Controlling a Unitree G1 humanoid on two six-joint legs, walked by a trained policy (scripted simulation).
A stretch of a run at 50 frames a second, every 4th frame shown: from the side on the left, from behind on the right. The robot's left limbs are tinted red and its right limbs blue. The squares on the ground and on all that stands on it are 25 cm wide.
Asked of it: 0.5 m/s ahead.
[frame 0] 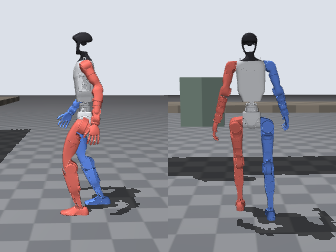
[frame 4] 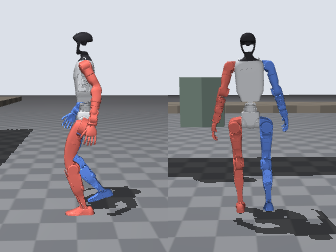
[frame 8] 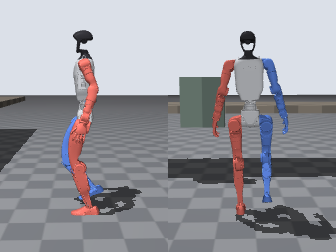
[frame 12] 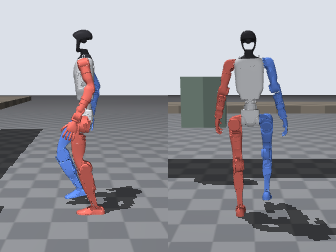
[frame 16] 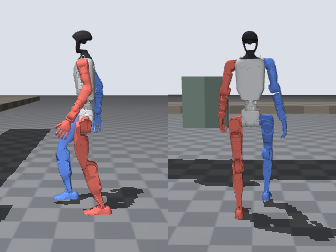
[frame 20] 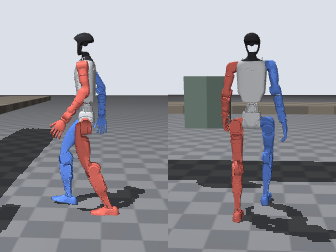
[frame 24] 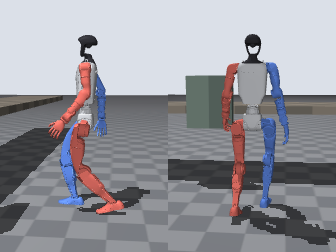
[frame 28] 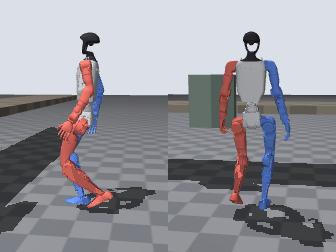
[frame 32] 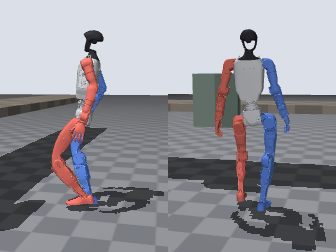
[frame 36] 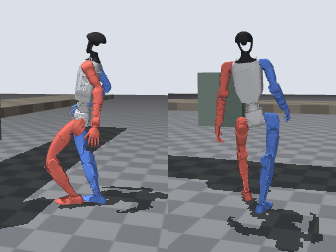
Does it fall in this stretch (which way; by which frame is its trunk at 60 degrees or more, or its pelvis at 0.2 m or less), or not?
no
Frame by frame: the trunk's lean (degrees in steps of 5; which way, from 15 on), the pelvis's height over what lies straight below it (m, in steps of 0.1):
0: 5, 0.8
4: 5, 0.8
8: 5, 0.8
12: 5, 0.8
16: 5, 0.8
20: 0, 0.8
24: 0, 0.7
28: 5, 0.7
32: 10, 0.8
36: 15 backward, 0.7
